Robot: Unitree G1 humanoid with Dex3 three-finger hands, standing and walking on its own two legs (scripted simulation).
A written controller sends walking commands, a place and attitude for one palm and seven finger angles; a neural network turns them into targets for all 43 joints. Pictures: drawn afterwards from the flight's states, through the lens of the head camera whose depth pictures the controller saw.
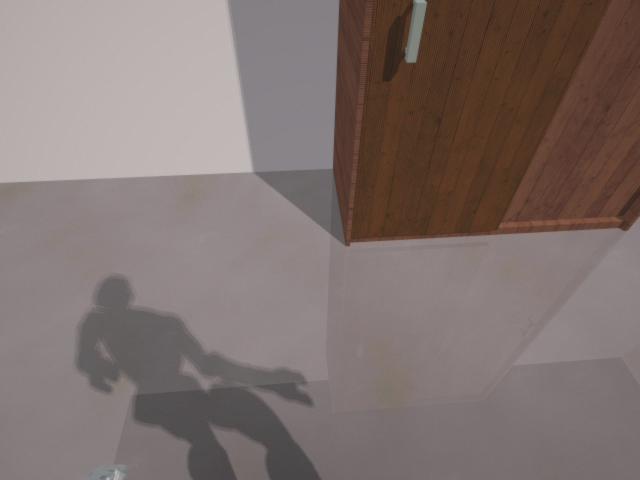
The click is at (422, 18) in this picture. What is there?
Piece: wardrobe's sliding door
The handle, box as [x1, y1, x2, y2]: [405, 0, 426, 62]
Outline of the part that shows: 424,0 413,0 414,5 407,47 405,48 405,59 407,62 415,62 426,5 426,2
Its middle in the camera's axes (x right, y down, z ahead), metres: +0.24 -0.55 +1.02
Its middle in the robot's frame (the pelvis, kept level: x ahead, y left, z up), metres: +1.15 -0.18 +0.11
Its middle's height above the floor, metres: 0.88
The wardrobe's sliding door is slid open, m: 0.00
